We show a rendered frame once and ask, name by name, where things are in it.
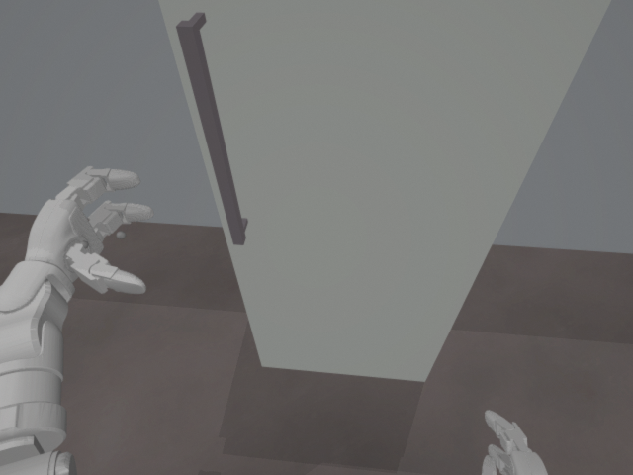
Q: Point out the handle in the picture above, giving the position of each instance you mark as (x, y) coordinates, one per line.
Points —
(194, 55)

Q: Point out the robot left hand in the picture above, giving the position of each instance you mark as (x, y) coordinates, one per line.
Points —
(61, 226)

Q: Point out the robot left upper arm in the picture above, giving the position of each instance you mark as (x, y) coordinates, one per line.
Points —
(50, 463)

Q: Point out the fridge door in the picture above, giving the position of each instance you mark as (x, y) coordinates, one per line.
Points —
(375, 147)

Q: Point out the robot right hand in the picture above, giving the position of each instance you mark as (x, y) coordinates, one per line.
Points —
(522, 461)

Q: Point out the left robot forearm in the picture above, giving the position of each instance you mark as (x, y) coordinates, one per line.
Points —
(33, 306)

